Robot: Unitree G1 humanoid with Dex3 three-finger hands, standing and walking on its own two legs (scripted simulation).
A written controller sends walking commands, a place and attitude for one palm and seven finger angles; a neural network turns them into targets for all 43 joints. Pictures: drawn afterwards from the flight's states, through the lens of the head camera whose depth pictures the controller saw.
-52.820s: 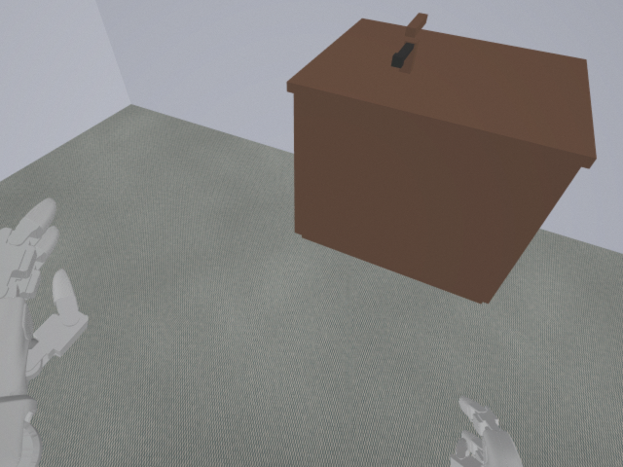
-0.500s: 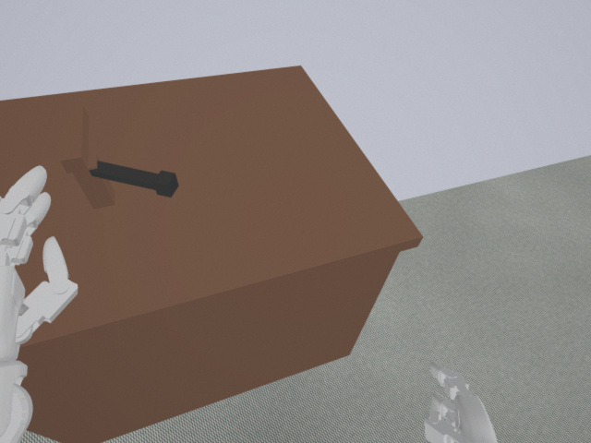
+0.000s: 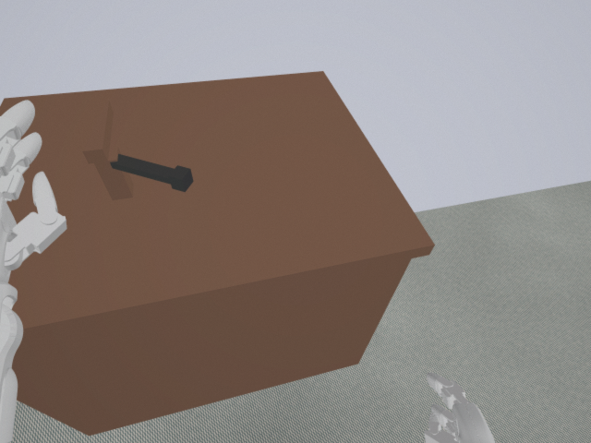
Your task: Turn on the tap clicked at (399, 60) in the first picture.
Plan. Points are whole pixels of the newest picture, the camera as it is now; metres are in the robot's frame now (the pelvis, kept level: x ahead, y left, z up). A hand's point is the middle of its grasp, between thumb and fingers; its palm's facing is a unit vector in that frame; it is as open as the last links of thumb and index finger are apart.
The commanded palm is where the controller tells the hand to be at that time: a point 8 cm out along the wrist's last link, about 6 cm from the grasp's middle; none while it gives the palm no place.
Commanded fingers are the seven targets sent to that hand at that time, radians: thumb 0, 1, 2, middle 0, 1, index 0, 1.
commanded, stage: turn the palm inward beside the body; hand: left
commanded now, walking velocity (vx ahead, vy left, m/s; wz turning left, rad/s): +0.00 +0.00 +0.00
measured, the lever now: (181, 178) +0.48 +0.25 +0.07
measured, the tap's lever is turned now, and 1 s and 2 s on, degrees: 57 57 57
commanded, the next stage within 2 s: none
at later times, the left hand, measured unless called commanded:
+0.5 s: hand (130, 289) +0.23 +0.21 +0.14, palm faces +0.46 -0.82 -0.33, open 7.4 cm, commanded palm +0.16 +0.25 +0.16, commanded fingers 0.00 0.90 0.90 -0.20 -0.30 -0.20 -0.30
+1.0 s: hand (159, 316) +0.21 +0.17 +0.13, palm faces +0.48 -0.84 -0.24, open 7.4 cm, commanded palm +0.16 +0.21 +0.15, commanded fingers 0.00 0.90 0.90 -0.20 -0.30 -0.20 -0.30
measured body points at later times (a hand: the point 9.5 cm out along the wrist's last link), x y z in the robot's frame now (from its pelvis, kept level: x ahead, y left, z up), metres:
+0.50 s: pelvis +0.00 -0.06 -0.01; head +0.00 -0.08 +0.44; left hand +0.20 +0.25 +0.16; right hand +0.21 -0.27 -0.10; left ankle +0.02 +0.04 -0.73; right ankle +0.00 -0.10 -0.73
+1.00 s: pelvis +0.02 -0.09 -0.02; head +0.01 -0.11 +0.43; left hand +0.18 +0.21 +0.14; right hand +0.22 -0.32 -0.10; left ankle +0.03 +0.04 -0.73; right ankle +0.00 -0.10 -0.73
